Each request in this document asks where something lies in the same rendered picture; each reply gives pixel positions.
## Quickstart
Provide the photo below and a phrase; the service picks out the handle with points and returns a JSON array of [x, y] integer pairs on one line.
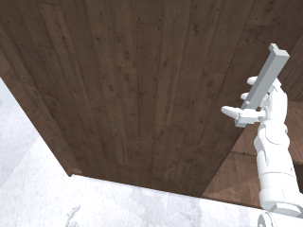
[[265, 79]]

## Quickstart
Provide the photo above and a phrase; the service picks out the robot right hand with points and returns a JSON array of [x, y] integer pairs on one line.
[[274, 106]]

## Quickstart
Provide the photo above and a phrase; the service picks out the robot right upper arm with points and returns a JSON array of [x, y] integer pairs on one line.
[[270, 219]]

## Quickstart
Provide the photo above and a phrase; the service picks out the wardrobe door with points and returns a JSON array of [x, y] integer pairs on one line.
[[136, 87], [21, 73]]

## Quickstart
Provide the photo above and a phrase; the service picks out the robot right forearm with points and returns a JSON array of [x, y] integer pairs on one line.
[[279, 192]]

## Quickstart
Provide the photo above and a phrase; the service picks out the robot left hand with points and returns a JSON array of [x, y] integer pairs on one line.
[[67, 214]]

